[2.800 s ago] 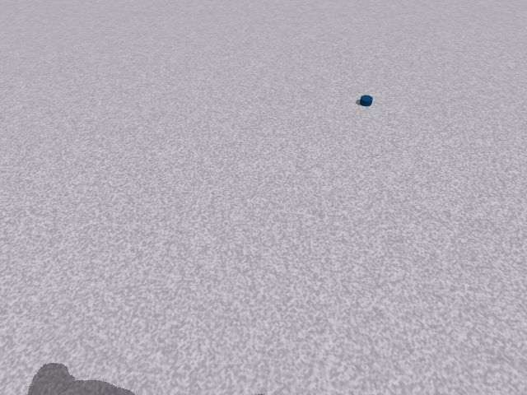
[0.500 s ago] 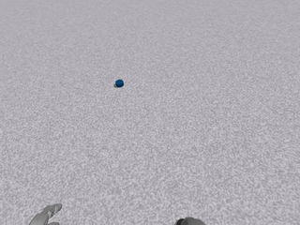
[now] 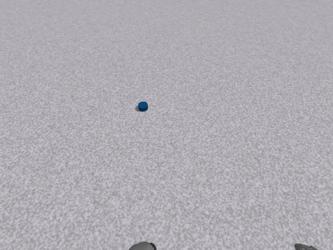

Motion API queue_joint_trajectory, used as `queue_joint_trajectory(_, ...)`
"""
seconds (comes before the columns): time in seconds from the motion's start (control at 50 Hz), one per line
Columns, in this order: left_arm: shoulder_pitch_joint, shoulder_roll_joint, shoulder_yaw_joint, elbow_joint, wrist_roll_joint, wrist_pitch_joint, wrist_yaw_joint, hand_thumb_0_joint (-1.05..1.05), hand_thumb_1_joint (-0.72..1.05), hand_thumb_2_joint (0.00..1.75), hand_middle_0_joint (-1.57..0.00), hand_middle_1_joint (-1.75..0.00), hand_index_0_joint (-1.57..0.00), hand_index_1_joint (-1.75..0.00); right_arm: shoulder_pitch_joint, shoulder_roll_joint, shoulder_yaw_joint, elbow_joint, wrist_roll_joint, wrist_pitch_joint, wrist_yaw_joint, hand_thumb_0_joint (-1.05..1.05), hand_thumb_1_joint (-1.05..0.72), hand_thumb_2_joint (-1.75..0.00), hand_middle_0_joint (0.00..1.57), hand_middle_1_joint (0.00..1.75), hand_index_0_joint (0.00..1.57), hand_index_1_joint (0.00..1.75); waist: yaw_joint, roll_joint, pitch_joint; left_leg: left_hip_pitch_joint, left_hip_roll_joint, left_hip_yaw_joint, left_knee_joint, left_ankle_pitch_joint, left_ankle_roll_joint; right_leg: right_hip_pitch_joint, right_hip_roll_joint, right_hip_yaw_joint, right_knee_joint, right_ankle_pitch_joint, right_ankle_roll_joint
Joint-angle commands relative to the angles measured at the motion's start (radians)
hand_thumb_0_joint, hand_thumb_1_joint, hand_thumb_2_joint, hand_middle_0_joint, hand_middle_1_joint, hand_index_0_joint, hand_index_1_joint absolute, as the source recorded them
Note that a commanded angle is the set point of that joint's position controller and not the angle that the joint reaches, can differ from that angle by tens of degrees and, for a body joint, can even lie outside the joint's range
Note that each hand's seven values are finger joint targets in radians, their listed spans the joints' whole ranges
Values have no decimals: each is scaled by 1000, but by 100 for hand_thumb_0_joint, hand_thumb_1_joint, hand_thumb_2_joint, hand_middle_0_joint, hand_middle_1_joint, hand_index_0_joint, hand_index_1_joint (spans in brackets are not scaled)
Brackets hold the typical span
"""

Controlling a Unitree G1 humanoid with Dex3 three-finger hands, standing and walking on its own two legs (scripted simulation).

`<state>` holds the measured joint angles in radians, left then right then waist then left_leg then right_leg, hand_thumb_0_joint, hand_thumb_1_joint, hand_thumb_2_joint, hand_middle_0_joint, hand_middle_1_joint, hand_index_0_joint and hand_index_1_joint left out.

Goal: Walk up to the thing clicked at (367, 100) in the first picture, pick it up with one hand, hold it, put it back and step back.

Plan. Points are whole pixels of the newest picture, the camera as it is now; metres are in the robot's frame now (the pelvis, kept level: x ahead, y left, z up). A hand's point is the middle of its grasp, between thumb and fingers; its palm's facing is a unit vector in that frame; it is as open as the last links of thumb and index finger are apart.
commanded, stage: walk up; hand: left
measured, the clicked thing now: (143, 106) +1.27 +0.30 -0.73
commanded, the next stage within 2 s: none
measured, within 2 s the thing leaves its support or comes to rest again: neither
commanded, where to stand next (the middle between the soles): +0.85 +0.02 m, yaw +1 degrees
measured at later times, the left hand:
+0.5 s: hand (104, 170) +0.36 +0.25 -0.12, palm faces -0.06 -0.92 -0.39, open 7.3 cm
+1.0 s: hand (103, 150) +0.45 +0.29 -0.15, palm faces +0.01 -0.93 -0.36, open 7.3 cm
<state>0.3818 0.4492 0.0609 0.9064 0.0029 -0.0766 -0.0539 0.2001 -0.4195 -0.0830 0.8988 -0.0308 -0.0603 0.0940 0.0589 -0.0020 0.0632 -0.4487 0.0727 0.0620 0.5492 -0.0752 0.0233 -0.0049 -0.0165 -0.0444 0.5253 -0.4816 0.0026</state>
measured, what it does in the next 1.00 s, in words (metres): walks ahead: right foot, then left foot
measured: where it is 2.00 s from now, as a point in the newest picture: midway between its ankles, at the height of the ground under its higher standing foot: (175, 159)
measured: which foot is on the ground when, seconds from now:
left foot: down 0.00-0.50, up 0.52-0.92, down 0.94-1.00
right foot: down 0.00-0.02, up 0.04-0.46, down 0.48-0.96, up 0.98-1.00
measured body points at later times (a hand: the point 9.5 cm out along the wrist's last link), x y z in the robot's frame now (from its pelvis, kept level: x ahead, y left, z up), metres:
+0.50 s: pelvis +0.24 -0.02 +0.00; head +0.25 -0.04 +0.45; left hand +0.36 +0.30 -0.09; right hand +0.24 -0.35 -0.12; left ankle +0.13 +0.12 -0.71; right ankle +0.35 -0.14 -0.72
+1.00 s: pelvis +0.44 +0.00 +0.00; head +0.46 +0.02 +0.45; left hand +0.45 +0.34 -0.12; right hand +0.55 -0.32 -0.09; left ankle +0.53 +0.12 -0.72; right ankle +0.36 -0.14 -0.68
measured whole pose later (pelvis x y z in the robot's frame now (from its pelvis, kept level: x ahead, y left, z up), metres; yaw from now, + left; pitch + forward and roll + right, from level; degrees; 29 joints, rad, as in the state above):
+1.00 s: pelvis +0.44 +0.00 +0.00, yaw +1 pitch -3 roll -1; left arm 0.35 0.44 0.05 0.91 0.00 -0.05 -0.04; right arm 0.24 -0.41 -0.08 0.88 -0.03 -0.07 0.07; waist 0.03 -0.03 0.08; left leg -0.40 0.05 0.07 0.63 -0.19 0.02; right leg -0.21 -0.06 -0.04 0.90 -0.49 -0.03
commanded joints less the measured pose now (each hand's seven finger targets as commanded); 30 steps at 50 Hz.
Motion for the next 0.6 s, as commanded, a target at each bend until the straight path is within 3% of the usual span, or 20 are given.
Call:
queue_joint_trajectory(0.0, 23, 164, 31, -106, -29, -21, 40, 0, 90, 90, -20, -30, -20, -30, 285, -361, -109, -49, 7, -47, -44, 0, -90, -90, 20, 30, 20, 30, -169, 286, -249, 716, 362, -710, -284, -363, 220, -663, 85, 59, 672, -34, -60)
queue_joint_trajectory(0.02, -36, 227, 29, -85, -14, -20, 45, 0, 90, 90, -20, -30, -20, -30, 238, -340, -111, -59, 38, -42, -46, 0, -90, -90, 20, 30, 20, 30, -158, 134, -201, 611, 361, -663, -293, -383, 231, -657, 15, 157, 741, 9, -67)
queue_joint_trajectory(0.04, -33, 228, 26, -73, -16, -21, 38, 0, 90, 90, -20, -30, -20, -30, 173, -300, -89, -78, 45, -39, -52, 0, -90, -90, 20, 30, 20, 30, -123, 77, -141, 520, 312, -499, -295, -300, 198, -628, -14, 184, 730, 89, -60)
queue_joint_trajectory(0.08, 9, 211, 27, -40, -21, -18, 26, 0, 90, 90, -20, -30, -20, -30, 101, -244, -58, -98, 47, -42, -60, 0, -90, -90, 20, 30, 20, 30, -78, 100, -75, 397, 237, -286, -293, -128, 159, -582, -71, 140, 615, 154, -45)
queue_joint_trajectory(0.1, 17, 197, 27, -32, -17, -11, 19, 0, 90, 90, -20, -30, -20, -30, 93, -225, -47, -97, 48, -48, -60, 0, -90, -90, 20, 30, 20, 30, -68, 116, -56, 337, 207, -220, -305, -63, 148, -545, -78, 124, 576, 177, -35)
queue_joint_trajectory(0.14, 24, 176, 28, -27, -6, 2, 6, 0, 90, 90, -20, -30, -20, -30, 96, -228, -45, -106, 40, -58, -58, 0, -90, -90, 20, 30, 20, 30, -57, 138, -50, 319, 188, -165, -317, -15, 156, -523, -87, 99, 523, 216, -11)
queue_joint_trajectory(0.22, -94, 162, 35, -65, 6, 11, -14, 0, 90, 90, -20, -30, -20, -30, 94, -248, -49, -117, 35, -62, -53, 0, -90, -90, 20, 30, 20, 30, -74, 139, 29, 290, 198, -154, -386, -170, 201, -574, -122, 50, 331, 267, 13)
queue_joint_trajectory(0.26, -164, 155, 39, -81, 11, 10, -23, 0, 90, 90, -20, -30, -20, -30, 108, -252, -50, -114, 36, -60, -49, 0, -90, -90, 20, 30, 20, 30, -92, 127, 38, 296, 185, -142, -383, -205, 196, -569, -119, 33, 234, 313, 3)
queue_joint_trajectory(0.32, -216, 138, 42, -86, 8, 4, -28, 0, 90, 90, -20, -30, -20, -30, 112, -248, -49, -110, 34, -56, -48, 0, -90, -90, 20, 30, 20, 30, -87, 118, 32, 311, 159, -95, -334, -92, 163, -492, -99, 15, 97, 414, -12)
queue_joint_trajectory(0.36, -228, 131, 44, -84, 7, -2, -25, 0, 90, 90, -20, -30, -20, -30, 110, -251, -49, -113, 32, -51, -51, 0, -90, -90, 20, 30, 20, 30, -78, 127, 3, 313, 172, -85, -270, 24, 156, -408, -77, -4, 57, 410, -23)
queue_joint_trajectory(0.38, -226, 136, 49, -76, 7, -4, -23, 0, 90, 90, -20, -30, -20, -30, 111, -252, -52, -116, 32, -47, -53, 0, -90, -90, 20, 30, 20, 30, -73, 113, -6, 286, 178, -89, -239, 20, 152, -348, -64, -15, 60, 392, -29)
queue_joint_trajectory(0.4, -203, 137, 51, -66, 6, -6, -21, 0, 90, 90, -20, -30, -20, -30, 108, -252, -52, -117, 31, -43, -57, 0, -90, -90, 20, 30, 20, 30, -58, 92, -14, 272, 172, -82, -190, 7, 143, -289, -52, -21, 38, 385, -32)
queue_joint_trajectory(0.42, -140, 150, 59, -49, 6, -13, -13, 0, 90, 90, -20, -30, -20, -30, 105, -241, -46, -123, 30, -41, -61, 0, -90, -90, 20, 30, 20, 30, -18, 57, -49, 253, 156, -70, -75, 65, 120, -174, -39, -10, 8, 366, -44)
queue_joint_trajectory(0.44, -47, 185, 74, -22, 8, -24, -1, 0, 90, 90, -20, -30, -20, -30, 124, -204, -31, -126, 28, -40, -61, 0, -90, -90, 20, 30, 20, 30, 23, -46, -117, 202, 89, -19, 132, 80, 95, -23, -32, 2, -29, 304, -65)
queue_joint_trajectory(0.46, 48, 266, 102, -18, 17, -32, 11, 0, 90, 90, -20, -30, -20, -30, 179, -138, -7, -137, 30, -42, -60, 0, -90, -90, 20, 30, 20, 30, 52, -254, -192, 39, -5, 51, 427, -104, 55, 130, -216, 256, -111, 137, -113)
queue_joint_trajectory(0.48, 73, 342, 111, -27, 3, -31, 17, 0, 90, 90, -20, -30, -20, -30, 193, -167, -9, -135, 38, -37, -61, 0, -90, -90, 20, 30, 20, 30, 58, -307, -186, -189, -116, 3, 603, -436, 25, 223, -433, 689, -270, 80, -231)
queue_joint_trajectory(0.5, 20, 317, 99, -42, -12, -26, 21, 0, 90, 90, -20, -30, -20, -30, 144, -232, -24, -105, 27, -26, -73, 0, -90, -90, 20, 30, 20, 30, 47, -146, -130, -197, -48, -108, 675, -441, 25, 106, -445, 688, -267, 56, -271)
queue_joint_trajectory(0.52, -29, 285, 90, -59, -19, -24, 25, 0, 90, 90, -20, -30, -20, -30, 148, -230, -25, -84, 40, -24, -73, 0, -90, -90, 20, 30, 20, 30, 25, -92, -94, -168, -34, -165, 683, -364, 27, 36, -392, 535, -259, 146, -251)
queue_joint_trajectory(0.54, -78, 255, 79, -68, -15, -25, 30, 0, 90, 90, -20, -30, -20, -30, 147, -217, -24, -72, 46, -21, -69, 0, -90, -90, 20, 30, 20, 30, 0, -98, -62, -152, -16, -158, 652, -318, 29, -31, -333, 414, -254, 207, -233)
queue_joint_trajectory(0.58, -140, 212, 64, -82, -13, -29, 30, 0, 90, 90, -20, -30, -20, -30, 206, -199, -22, -42, 38, -9, -57, 0, -90, -90, 20, 30, 20, 30, -54, -168, -26, -81, 11, -135, 529, -250, 15, -149, -250, 244, -286, 220, -190)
